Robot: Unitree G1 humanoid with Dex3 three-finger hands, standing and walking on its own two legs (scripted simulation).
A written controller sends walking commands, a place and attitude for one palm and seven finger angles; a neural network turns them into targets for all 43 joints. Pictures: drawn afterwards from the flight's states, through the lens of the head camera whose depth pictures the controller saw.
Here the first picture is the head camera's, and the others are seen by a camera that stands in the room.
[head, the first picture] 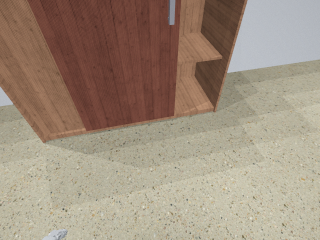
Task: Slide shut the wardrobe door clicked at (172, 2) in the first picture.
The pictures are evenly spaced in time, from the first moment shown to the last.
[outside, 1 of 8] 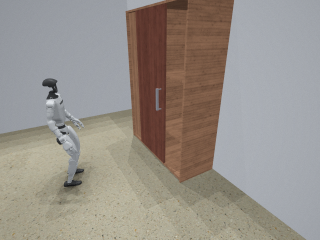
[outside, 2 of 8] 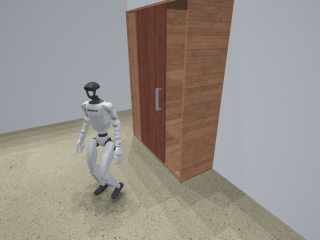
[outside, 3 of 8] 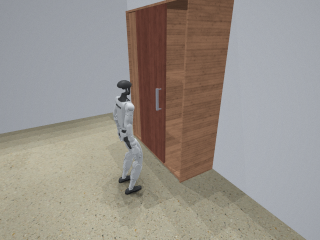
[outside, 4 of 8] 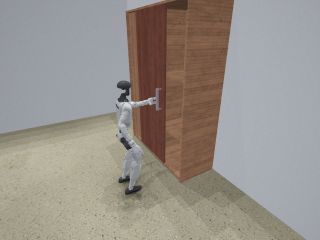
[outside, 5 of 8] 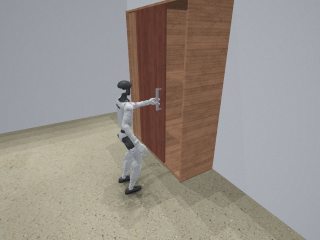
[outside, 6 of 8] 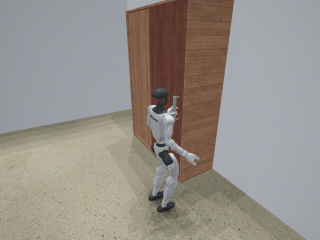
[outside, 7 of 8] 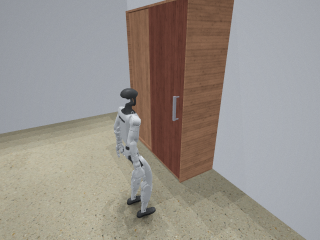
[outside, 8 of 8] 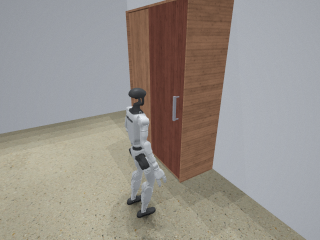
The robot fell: no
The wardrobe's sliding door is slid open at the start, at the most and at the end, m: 0.38 0.38 0.00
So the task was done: yes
